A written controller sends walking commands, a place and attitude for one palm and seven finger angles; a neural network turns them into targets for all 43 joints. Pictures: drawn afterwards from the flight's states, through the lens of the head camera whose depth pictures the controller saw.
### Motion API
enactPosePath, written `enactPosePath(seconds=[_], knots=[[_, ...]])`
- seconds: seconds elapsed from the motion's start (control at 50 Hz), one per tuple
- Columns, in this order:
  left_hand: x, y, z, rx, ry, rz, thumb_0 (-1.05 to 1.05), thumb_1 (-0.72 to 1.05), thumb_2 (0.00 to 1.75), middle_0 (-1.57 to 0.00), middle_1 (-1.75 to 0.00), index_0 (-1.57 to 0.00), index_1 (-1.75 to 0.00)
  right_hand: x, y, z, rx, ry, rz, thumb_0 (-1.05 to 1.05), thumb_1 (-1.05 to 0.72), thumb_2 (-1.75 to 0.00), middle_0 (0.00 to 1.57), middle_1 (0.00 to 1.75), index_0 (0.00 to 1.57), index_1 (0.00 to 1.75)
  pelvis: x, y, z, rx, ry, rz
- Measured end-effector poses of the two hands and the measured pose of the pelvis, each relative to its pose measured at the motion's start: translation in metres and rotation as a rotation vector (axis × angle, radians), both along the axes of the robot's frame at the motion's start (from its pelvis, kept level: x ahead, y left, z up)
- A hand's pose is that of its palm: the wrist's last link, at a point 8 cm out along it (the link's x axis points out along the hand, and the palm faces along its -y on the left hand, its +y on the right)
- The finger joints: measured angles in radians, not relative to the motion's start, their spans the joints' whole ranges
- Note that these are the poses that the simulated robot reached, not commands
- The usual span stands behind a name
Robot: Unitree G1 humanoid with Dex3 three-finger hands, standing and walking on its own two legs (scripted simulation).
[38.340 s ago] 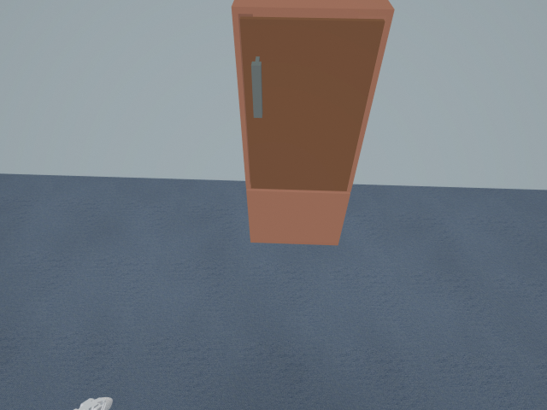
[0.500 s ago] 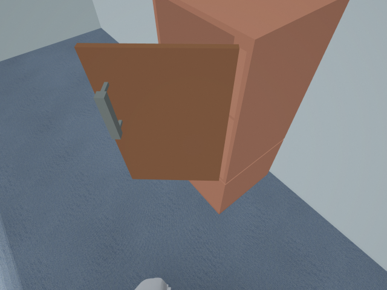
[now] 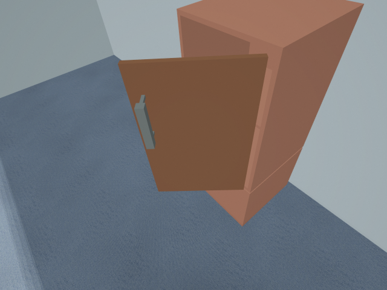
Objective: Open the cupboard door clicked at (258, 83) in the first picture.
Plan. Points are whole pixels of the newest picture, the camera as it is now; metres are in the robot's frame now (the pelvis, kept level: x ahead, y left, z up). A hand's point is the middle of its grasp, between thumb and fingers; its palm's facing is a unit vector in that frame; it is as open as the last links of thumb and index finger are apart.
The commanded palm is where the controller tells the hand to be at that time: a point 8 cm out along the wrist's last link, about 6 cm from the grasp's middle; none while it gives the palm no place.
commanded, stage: come to a stop and stand still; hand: left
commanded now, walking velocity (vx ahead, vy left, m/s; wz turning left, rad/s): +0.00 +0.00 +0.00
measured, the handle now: (147, 122) +0.54 +0.18 +0.03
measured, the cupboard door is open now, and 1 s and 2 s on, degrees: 49 49 49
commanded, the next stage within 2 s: look again from close up in 0.18 s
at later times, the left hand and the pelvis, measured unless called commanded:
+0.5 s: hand out of the picture +0.04 +0.15 -0.16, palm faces -0.02 -0.98 -0.21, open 7.3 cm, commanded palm none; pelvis +0.02 -0.02 +0.01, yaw +0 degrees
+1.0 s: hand out of the picture +0.05 +0.11 -0.16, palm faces +0.01 -0.98 -0.20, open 7.3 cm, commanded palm none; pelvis +0.05 -0.06 +0.01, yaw +0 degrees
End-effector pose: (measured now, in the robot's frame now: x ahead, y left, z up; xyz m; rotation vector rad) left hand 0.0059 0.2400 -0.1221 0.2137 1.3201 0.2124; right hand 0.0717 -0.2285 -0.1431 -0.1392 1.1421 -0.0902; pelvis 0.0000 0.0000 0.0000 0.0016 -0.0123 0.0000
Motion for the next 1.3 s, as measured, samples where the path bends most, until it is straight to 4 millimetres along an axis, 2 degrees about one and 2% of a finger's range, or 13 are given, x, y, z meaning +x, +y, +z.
enactPosePath(seconds=[0.22, 0.38, 0.48, 0.6, 0.88, 1.08, 1.3], knots=[[0.009, -0.016, -0.007, -0.053, 0.031, -0.030, 0.01, 0.90, 0.90, -0.20, -0.30, -0.20, -0.29, -0.057, -0.005, 0.000, -0.020, 0.174, -0.047, 0.00, -0.91, -0.90, 0.20, 0.30, 0.20, 0.30, 0.008, -0.001, 0.005, 0.008, 0.007, -0.010], [0.020, -0.029, -0.009, -0.065, 0.047, -0.041, 0.01, 0.92, 0.90, -0.20, -0.30, -0.20, -0.29, -0.073, -0.005, 0.001, -0.004, 0.245, -0.069, 0.01, -0.91, -0.90, 0.20, 0.30, 0.20, 0.30, 0.016, -0.011, 0.007, 0.011, 0.013, -0.011], [0.026, -0.036, -0.009, -0.064, 0.054, -0.036, 0.01, 0.92, 0.90, -0.20, -0.30, -0.20, -0.29, -0.068, -0.008, 0.000, 0.007, 0.259, -0.068, 0.01, -0.91, -0.90, 0.20, 0.30, 0.20, 0.30, 0.022, -0.019, 0.008, 0.011, 0.017, -0.009], [0.030, -0.047, -0.009, -0.065, 0.062, -0.029, 0.01, 0.92, 0.90, -0.20, -0.30, -0.20, -0.29, -0.050, -0.015, 0.000, 0.012, 0.242, -0.061, 0.01, -0.91, -0.90, 0.20, 0.30, 0.20, 0.30, 0.031, -0.029, 0.008, 0.010, 0.017, -0.009], [0.038, -0.070, -0.010, -0.073, 0.067, -0.015, 0.01, 0.92, 0.90, -0.20, -0.30, -0.20, -0.29, -0.017, -0.044, 0.003, -0.016, 0.209, -0.047, 0.01, -0.91, -0.90, 0.20, 0.30, 0.20, 0.30, 0.047, -0.050, 0.009, 0.011, 0.013, -0.005], [0.043, -0.080, -0.009, -0.066, 0.056, -0.002, 0.01, 0.92, 0.90, -0.20, -0.30, -0.20, -0.29, -0.013, -0.054, 0.003, -0.017, 0.225, -0.040, 0.01, -0.91, -0.90, 0.20, 0.30, 0.20, 0.30, 0.051, -0.062, 0.010, 0.013, 0.013, 0.003], [0.046, -0.083, -0.007, -0.054, 0.028, -0.002, 0.01, 0.91, 0.90, -0.20, -0.30, -0.20, -0.29, -0.017, -0.060, 0.002, -0.009, 0.225, -0.040, 0.01, -0.92, -0.90, 0.20, 0.30, 0.20, 0.30, 0.047, -0.069, 0.010, 0.015, 0.004, 0.007]])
